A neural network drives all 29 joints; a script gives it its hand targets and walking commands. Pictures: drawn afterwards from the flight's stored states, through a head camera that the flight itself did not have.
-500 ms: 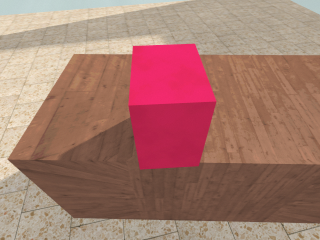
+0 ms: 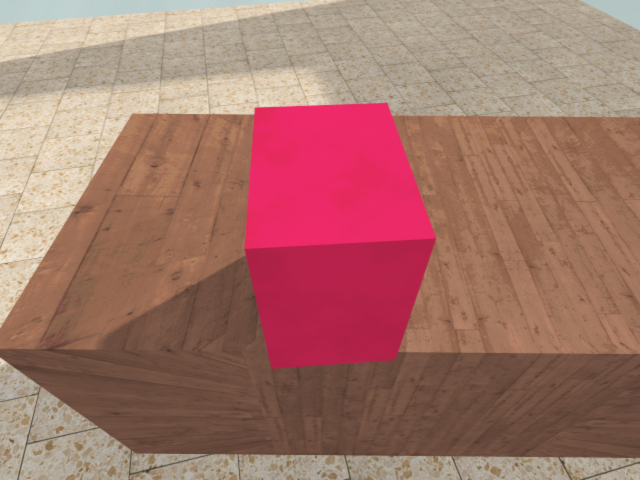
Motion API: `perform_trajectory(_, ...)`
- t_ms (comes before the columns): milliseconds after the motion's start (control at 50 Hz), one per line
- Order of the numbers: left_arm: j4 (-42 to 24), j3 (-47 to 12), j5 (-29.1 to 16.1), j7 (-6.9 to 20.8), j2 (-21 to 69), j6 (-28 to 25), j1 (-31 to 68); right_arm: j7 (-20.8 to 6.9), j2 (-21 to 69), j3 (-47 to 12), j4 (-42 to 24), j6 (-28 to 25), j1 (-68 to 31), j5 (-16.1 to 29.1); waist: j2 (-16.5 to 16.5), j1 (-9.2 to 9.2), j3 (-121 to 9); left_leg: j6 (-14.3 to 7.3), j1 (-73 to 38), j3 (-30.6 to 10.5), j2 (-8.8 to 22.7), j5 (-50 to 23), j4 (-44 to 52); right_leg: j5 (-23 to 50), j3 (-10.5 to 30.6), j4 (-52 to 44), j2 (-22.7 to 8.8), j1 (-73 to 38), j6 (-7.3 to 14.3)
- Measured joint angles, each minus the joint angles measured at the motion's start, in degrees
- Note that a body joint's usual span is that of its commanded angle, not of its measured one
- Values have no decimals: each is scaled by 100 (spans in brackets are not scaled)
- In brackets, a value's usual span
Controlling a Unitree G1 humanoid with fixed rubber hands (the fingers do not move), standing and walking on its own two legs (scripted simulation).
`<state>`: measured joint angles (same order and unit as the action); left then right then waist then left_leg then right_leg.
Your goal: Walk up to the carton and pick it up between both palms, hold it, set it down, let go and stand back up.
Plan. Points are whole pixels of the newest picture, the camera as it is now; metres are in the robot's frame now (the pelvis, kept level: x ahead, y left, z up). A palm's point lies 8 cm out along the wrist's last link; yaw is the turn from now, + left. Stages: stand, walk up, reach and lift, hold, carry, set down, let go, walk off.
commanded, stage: stand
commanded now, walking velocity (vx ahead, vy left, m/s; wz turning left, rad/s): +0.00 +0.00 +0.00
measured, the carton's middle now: (328, 239) +0.44 +0.00 +0.04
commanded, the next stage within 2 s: none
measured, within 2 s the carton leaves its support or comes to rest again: neither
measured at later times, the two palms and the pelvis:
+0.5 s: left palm out of the picture +0.03 +0.22 -0.14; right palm out of the picture +0.02 -0.22 -0.14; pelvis +0.02 +0.00 +0.00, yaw +1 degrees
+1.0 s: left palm out of the picture +0.00 +0.22 -0.14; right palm out of the picture +0.00 -0.21 -0.14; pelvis +0.01 +0.01 +0.00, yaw +0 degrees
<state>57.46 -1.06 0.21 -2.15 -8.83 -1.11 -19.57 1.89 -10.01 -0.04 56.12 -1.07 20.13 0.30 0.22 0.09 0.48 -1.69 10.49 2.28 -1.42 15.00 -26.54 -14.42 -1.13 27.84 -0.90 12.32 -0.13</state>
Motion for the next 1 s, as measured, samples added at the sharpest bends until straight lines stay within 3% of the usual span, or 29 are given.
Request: perform_trajectory(1000, 691, -135, -21, -81, 57, 92, 249, 79, 104, -100, 506, 2, -104, 29, -3, -34, 173, -64, -404, -14, -81, -68, 350, 50, -8, -331, -73, -407, -86)
